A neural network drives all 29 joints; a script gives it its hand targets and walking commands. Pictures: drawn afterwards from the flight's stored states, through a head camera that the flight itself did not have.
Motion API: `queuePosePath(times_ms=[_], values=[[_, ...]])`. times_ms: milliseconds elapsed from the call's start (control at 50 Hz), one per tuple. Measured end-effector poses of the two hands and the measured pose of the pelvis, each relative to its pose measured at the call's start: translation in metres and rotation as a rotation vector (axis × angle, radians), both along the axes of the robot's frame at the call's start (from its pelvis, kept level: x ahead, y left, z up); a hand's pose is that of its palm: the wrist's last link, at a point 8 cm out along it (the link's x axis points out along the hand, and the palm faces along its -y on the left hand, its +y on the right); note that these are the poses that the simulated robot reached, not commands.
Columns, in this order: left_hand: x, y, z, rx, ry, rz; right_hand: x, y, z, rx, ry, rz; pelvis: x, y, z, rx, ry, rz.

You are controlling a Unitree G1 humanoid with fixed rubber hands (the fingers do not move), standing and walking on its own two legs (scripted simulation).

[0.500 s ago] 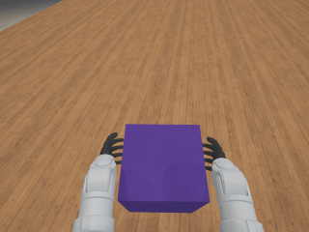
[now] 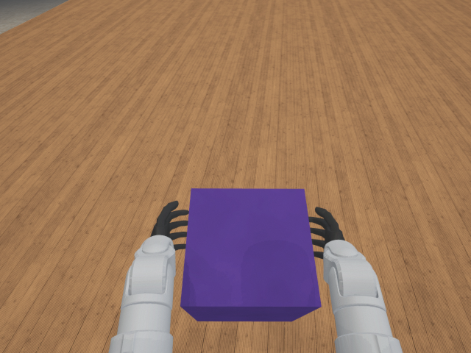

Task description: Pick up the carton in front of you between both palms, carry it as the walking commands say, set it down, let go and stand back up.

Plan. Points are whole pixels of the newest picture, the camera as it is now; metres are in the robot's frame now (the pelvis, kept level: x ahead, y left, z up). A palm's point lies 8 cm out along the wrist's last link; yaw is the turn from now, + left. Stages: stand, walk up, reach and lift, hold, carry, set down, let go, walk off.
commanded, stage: hold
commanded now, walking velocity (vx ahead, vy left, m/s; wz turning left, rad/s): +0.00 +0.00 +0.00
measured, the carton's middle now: (246, 261) +0.31 +0.00 -0.06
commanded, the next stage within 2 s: set down in 0.52 s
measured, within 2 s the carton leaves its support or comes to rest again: neither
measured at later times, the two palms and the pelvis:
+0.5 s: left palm (158, 244) +0.28 +0.16 +0.05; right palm (336, 256) +0.26 -0.14 +0.05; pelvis -0.02 +0.01 +0.00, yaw -2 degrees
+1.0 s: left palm (174, 250) +0.33 +0.15 -0.05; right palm (316, 255) +0.32 -0.14 -0.06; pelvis -0.02 +0.00 -0.03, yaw -1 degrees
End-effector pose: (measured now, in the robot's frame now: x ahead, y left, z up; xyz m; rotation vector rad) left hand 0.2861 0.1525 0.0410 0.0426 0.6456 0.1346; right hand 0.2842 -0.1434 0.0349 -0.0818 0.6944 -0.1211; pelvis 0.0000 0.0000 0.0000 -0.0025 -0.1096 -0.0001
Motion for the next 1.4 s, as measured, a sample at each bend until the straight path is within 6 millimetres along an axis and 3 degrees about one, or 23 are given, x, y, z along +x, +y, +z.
queuePosePath(times_ms=[180, 460, 620, 760, 900, 1040, 1160, 1400], values=[[-0.007, -0.003, 0.006, 0.0, -0.014, -0.017, -0.015, -0.003, 0.006, 0.014, -0.014, -0.024, -0.014, 0.003, -0.002, 0.001, -0.049, -0.01], [-0.011, 0.003, 0.01, -0.026, -0.023, -0.027, -0.021, 0.002, 0.011, 0.019, -0.023, -0.04, -0.022, 0.012, -0.004, -0.001, -0.072, -0.027], [-0.002, 0.004, 0.011, -0.031, -0.023, -0.027, -0.014, 0.003, 0.011, 0.022, -0.023, -0.048, -0.016, 0.015, -0.004, 0.0, -0.064, -0.034], [0.017, 0.004, 0.002, -0.048, -0.008, 0.02, 0.006, 0.005, -0.001, 0.03, -0.007, -0.053, -0.013, 0.014, -0.007, 0.003, -0.032, -0.033], [0.037, 0.002, -0.037, -0.025, 0.016, 0.061, 0.032, 0.006, -0.042, 0.008, 0.019, -0.021, -0.015, 0.009, -0.016, 0.008, 0.091, -0.026], [0.038, -0.002, -0.115, -0.008, 0.031, 0.083, 0.041, 0.002, -0.121, 0.007, 0.034, 0.012, -0.025, 0.003, -0.034, 0.011, 0.31, -0.022], [0.041, -0.008, -0.174, -0.025, 0.0, 0.129, 0.048, -0.001, -0.182, 0.025, 0.007, -0.012, -0.033, -0.002, -0.066, 0.02, 0.519, -0.041], [0.07, -0.022, -0.226, -0.062, -0.04, 0.128, 0.078, -0.016, -0.238, 0.063, -0.031, -0.057, -0.047, 0.0, -0.132, 0.045, 0.736, -0.071]])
